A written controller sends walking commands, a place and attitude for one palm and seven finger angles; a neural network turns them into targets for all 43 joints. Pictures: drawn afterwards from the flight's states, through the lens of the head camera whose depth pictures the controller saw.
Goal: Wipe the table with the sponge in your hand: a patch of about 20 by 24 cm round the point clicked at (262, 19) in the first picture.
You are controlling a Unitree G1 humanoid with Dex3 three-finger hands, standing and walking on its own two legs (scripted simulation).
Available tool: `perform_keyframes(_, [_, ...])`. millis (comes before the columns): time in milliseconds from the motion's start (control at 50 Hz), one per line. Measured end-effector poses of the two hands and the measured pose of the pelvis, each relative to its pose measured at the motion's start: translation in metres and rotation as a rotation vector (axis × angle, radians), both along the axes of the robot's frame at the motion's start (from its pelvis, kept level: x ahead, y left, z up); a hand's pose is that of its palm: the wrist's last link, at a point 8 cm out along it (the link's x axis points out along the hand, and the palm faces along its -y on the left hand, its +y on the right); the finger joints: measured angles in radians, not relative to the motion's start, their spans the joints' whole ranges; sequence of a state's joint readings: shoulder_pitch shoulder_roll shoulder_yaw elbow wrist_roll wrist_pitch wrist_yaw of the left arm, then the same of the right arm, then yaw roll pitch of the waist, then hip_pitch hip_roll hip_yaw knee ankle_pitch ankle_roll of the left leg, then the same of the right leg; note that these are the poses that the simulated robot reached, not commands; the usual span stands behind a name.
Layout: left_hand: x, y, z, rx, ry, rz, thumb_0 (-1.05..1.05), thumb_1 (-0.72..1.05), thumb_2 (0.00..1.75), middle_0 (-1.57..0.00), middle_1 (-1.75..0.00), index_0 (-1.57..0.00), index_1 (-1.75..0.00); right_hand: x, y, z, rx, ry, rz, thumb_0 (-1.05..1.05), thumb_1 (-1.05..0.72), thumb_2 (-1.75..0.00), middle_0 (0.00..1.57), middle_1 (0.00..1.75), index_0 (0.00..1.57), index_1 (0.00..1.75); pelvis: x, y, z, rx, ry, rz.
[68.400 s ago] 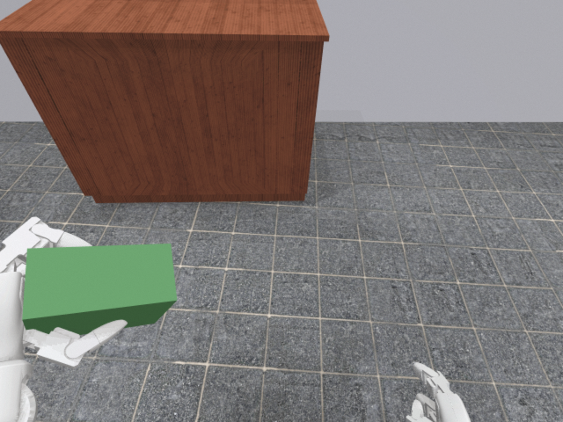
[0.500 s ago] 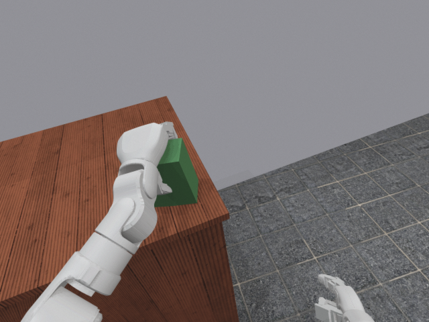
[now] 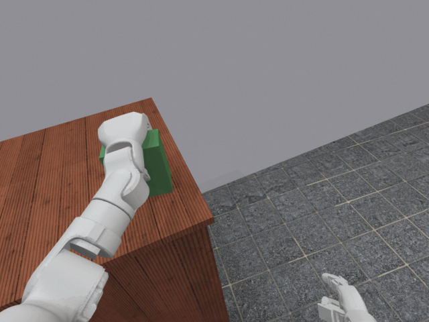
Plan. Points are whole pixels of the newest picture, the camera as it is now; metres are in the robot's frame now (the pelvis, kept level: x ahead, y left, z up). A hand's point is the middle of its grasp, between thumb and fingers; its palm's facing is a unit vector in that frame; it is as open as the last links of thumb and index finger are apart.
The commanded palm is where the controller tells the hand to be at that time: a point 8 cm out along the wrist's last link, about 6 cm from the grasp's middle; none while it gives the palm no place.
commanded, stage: wipe forward along the third lane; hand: left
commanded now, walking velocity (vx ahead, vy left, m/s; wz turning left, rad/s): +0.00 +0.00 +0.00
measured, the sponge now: (142, 174) +0.39 +0.18 +0.11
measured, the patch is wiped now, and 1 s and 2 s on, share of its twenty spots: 1.00 1.00 1.00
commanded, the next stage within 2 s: wipe back along the third lane in 0.74 s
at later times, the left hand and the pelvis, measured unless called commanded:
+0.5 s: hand (128, 141) +0.43 +0.20 +0.17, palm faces -0.02 -0.05 -1.00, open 10.4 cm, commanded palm +0.42 +0.24 +0.20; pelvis +0.00 +0.00 +0.00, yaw -1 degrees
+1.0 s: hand (120, 136) +0.46 +0.23 +0.16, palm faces +0.00 -0.03 -1.00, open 10.4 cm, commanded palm +0.42 +0.24 +0.20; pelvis +0.01 +0.04 +0.00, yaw -2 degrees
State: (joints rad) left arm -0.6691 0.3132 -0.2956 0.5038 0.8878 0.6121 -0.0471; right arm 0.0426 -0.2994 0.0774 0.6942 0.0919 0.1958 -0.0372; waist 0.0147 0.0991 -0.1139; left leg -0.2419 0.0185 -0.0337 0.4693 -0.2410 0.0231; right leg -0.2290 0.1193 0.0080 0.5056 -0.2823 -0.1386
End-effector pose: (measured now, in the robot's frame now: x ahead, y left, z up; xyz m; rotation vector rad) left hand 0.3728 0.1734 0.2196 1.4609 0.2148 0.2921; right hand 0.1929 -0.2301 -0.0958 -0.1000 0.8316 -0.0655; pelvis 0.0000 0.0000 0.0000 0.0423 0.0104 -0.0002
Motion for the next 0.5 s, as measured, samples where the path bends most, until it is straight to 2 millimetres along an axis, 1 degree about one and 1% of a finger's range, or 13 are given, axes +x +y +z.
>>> perform_keyframes(80, [0.009,0.003,0.000,0.020,0.028,0.016,0.01,-0.56,1.05,-0.67,-1.31,-0.75,-1.26,-0.010,-0.005,-0.005,-0.005,0.021,-0.015,0.01,-0.91,-0.89,0.20,0.30,0.20,0.30,0.000,-0.002,-0.001,0.000,0.009,-0.005])
perform_keyframes(180, [0.021,0.009,0.001,0.030,0.057,0.021,0.02,-0.56,1.05,-0.68,-1.31,-0.75,-1.27,-0.029,-0.014,-0.014,-0.016,0.064,-0.042,0.01,-0.91,-0.89,0.20,0.30,0.20,0.30,0.000,-0.003,-0.001,0.001,0.026,-0.009])
perform_keyframes(360, [0.033,0.019,0.000,0.037,0.062,-0.002,0.02,-0.56,1.05,-0.68,-1.31,-0.75,-1.27,-0.064,-0.026,-0.029,-0.032,0.154,-0.090,0.01,-0.91,-0.89,0.20,0.30,0.20,0.30,0.000,-0.002,-0.002,0.000,0.050,-0.021])
perform_keyframes(500, [0.043,0.027,0.001,0.037,0.085,0.006,0.02,-0.57,1.05,-0.68,-1.31,-0.75,-1.28,-0.078,-0.026,-0.032,-0.046,0.194,-0.112,0.01,-0.91,-0.89,0.20,0.30,0.20,0.30,-0.001,0.001,-0.002,-0.004,0.064,-0.023])
